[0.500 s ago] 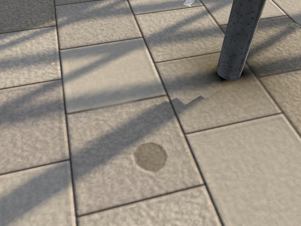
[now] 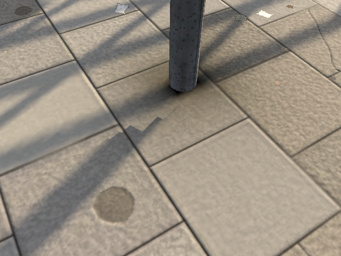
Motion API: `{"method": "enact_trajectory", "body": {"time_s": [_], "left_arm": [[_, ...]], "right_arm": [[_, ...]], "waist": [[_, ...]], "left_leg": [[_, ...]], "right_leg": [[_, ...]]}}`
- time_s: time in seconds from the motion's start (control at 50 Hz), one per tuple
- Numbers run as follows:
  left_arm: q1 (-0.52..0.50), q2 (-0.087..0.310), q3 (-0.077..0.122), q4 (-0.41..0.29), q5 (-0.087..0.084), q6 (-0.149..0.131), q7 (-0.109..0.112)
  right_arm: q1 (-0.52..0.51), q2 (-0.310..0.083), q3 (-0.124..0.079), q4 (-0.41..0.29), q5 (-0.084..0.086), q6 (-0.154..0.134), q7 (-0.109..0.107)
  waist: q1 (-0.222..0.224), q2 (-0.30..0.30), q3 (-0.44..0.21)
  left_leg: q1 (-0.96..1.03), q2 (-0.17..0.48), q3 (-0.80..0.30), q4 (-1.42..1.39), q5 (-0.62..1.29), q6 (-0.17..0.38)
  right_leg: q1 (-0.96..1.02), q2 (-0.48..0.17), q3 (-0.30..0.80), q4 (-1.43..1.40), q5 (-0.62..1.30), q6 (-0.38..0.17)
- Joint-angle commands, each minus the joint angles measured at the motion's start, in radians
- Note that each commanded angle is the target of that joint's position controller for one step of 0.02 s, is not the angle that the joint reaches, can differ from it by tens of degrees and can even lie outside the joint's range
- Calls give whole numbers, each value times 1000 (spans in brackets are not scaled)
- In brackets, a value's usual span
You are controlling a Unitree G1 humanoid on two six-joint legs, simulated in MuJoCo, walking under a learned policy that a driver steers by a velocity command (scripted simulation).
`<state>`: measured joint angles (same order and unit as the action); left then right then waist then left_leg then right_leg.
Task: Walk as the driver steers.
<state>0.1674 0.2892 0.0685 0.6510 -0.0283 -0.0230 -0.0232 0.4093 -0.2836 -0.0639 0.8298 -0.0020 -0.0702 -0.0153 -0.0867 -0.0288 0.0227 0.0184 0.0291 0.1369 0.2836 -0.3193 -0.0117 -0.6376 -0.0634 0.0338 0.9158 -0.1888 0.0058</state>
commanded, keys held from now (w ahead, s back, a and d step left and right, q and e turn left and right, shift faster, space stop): w+e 0.14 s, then e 0.84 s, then w+e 0.02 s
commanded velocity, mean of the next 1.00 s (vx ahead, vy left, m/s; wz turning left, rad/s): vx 0.17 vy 0.00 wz -0.58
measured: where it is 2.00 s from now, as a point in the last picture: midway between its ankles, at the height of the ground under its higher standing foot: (252, 243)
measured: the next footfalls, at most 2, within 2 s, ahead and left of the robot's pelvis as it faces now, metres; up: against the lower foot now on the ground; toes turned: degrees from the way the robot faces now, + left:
right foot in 0.16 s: +0.24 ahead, -0.15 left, +0.00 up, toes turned -8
left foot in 0.68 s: +0.44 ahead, -0.02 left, +0.00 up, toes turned -30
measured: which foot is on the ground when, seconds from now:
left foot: down 0.00-0.16, up 0.18-0.66, down 0.68-1.00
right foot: up 0.00-0.14, down 0.16-0.68, up 0.70-1.00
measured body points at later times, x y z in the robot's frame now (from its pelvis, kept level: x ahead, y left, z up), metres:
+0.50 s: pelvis +0.21 -0.08 +0.00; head +0.25 -0.11 +0.45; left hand +0.40 +0.18 -0.09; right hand +0.33 -0.39 -0.09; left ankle +0.39 +0.06 -0.68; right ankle +0.20 -0.14 -0.74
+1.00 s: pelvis +0.30 -0.08 +0.00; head +0.34 -0.10 +0.45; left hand +0.59 +0.07 -0.10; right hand +0.27 -0.39 -0.10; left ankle +0.41 +0.00 -0.74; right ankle +0.23 -0.19 -0.70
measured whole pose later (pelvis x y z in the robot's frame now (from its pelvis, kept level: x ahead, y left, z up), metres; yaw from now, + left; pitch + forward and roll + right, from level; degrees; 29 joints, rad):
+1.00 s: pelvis +0.30 -0.08 +0.00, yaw -36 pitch +1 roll +0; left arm 0.18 0.32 0.07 0.65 -0.02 0.07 0.02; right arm 0.14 -0.28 -0.06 0.68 -0.01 0.02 -0.03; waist -0.02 -0.01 0.09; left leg -0.28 0.05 0.09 0.43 -0.16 0.01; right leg -0.45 -0.03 0.03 0.88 -0.40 0.09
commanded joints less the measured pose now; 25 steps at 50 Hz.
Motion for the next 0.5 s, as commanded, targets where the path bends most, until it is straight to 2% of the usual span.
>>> {"method": "enact_trajectory", "body": {"time_s": [0.02, 0.06, 0.1, 0.12, 0.14, 0.16, 0.18, 0.2, 0.22, 0.24, 0.26, 0.3, 0.32, 0.36, 0.4, 0.46, 0.5], "left_arm": [[-166, -1, -18, -129, 0, -19, -28], [-179, 25, -11, -142, -1, -14, -38], [-141, 69, 10, -144, 4, -9, -40], [-52, 103, 30, -125, 6, -5, -38], [110, 153, 62, -79, 2, 2, -29], [276, 217, 93, -40, 0, 15, -8], [213, 345, 101, -62, 4, 8, 5], [210, 263, 75, -102, 11, -10, -1], [158, 211, 56, -90, 23, -26, -7], [110, 184, 48, -86, 13, -34, -8], [51, 164, 43, -92, 12, -34, -7], [-8, 154, 38, -103, 34, -33, -1], [-13, 158, 39, -94, 34, -35, 3], [2, 172, 43, -72, 29, -34, 15], [21, 175, 42, -51, 21, -20, 30], [43, 180, 43, -31, 9, 8, 50], [60, 188, 46, -22, 8, 23, 59]], "right_arm": [[-54, -182, -41, -62, 13, -9, -5], [-41, -206, -49, -53, 25, -5, -1], [-48, -231, -56, -50, 34, 2, 0], [-56, -241, -59, -51, 37, 9, -1], [-58, -232, -54, -58, 37, 12, -5], [-59, -200, -39, -80, 17, 8, -9], [35, -45, 8, -153, -23, -8, -1], [-61, -141, -4, -159, 11, -36, 5], [-147, -181, -17, -192, 44, -45, 7], [-149, -173, -13, -189, 30, -49, -1], [-139, -174, -17, -173, 3, -45, -10], [-109, -180, -23, -162, -10, -16, -9], [-99, -161, -19, -157, -14, -3, -9], [-121, -134, -12, -165, -23, 15, -14], [-177, -116, -6, -187, -26, 24, -18], [-276, -99, 2, -216, -18, 31, -12], [-334, -99, 4, -233, -11, 32, -6]], "waist": [[-5, 128, 76], [5, 130, 84], [56, 142, 46], [116, 141, -16], [203, 118, -109], [280, 40, -181], [124, -269, -292], [199, -139, -392], [185, -90, -242], [141, -22, -155], [100, 4, -112], [47, -21, -99], [37, -17, -103], [36, -12, -103], [51, -25, -109], [84, -41, -119], [105, -51, -117]], "left_leg": [[-61, 221, -61, -145, 265, 150], [-47, 249, -33, -134, 320, 143], [-10, 262, 12, -22, 654, 125], [-12, 250, 47, 122, 841, 109], [-87, 219, 80, 329, 911, 82], [-319, 177, 73, 632, 657, 31], [-687, -20, -8, 1014, -273, -34], [-739, -33, -229, 1131, -299, -26], [-801, 0, -224, 1126, -197, -13], [-772, 42, -216, 1055, -113, -5], [-715, 75, -216, 988, -64, -12], [-590, 87, -218, 933, -23, -24], [-567, 78, -205, 906, -11, -38], [-567, 51, -193, 832, 37, -62], [-598, 28, -196, 743, 93, -80], [-605, -1, -213, 580, 188, -89], [-605, -19, -229, 494, 217, -88]], "right_leg": [[-3, -9, -54, -165, 83, -5], [52, 5, -80, -221, 73, -35], [155, 57, -117, -259, 24, -84], [283, 100, -144, -285, 13, -115], [515, 146, -153, -321, 42, -152], [796, 85, -10, -336, 57, -192], [1020, -220, 603, -467, -72, -371], [994, -285, 800, -611, -84, -405], [884, -257, 634, -615, 64, -357], [744, -207, 494, -597, 209, -324], [620, -163, 390, -588, 337, -294], [453, -118, 299, -613, 490, -285], [411, -110, 270, -616, 563, -294], [370, -84, 225, -608, 648, -293], [381, -62, 218, -588, 652, -277], [416, -36, 240, -553, 536, -229], [447, -43, 288, -536, 463, -211]]}}
Velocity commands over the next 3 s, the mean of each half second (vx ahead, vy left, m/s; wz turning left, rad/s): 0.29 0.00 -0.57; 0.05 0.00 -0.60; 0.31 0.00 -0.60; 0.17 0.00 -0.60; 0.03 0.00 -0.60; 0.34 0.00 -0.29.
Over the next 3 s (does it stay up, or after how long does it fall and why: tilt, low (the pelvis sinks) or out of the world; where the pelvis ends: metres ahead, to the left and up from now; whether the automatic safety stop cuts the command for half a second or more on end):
stays up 0.45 -0.49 0.00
